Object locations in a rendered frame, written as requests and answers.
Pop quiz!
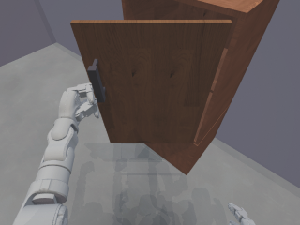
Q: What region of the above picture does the cupboard door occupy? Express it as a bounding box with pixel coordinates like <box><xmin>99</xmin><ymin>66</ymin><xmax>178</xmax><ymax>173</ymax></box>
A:
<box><xmin>70</xmin><ymin>20</ymin><xmax>233</xmax><ymax>143</ymax></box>

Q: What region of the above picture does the robot left upper arm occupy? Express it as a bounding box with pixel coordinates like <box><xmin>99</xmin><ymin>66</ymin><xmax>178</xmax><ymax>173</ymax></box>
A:
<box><xmin>15</xmin><ymin>203</ymin><xmax>68</xmax><ymax>225</ymax></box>

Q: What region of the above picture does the robot left forearm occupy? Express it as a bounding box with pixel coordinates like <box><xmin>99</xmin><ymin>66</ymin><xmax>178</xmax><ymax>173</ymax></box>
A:
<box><xmin>12</xmin><ymin>118</ymin><xmax>79</xmax><ymax>225</ymax></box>

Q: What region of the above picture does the robot right hand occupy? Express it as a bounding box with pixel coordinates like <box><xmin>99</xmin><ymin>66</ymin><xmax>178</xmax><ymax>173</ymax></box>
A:
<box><xmin>228</xmin><ymin>202</ymin><xmax>256</xmax><ymax>225</ymax></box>

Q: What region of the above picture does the robot left hand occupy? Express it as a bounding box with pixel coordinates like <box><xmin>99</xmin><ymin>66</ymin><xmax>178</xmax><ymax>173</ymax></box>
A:
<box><xmin>58</xmin><ymin>82</ymin><xmax>99</xmax><ymax>126</ymax></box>

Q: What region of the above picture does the handle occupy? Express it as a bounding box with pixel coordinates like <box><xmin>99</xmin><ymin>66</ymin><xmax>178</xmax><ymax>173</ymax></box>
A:
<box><xmin>87</xmin><ymin>59</ymin><xmax>106</xmax><ymax>103</ymax></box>

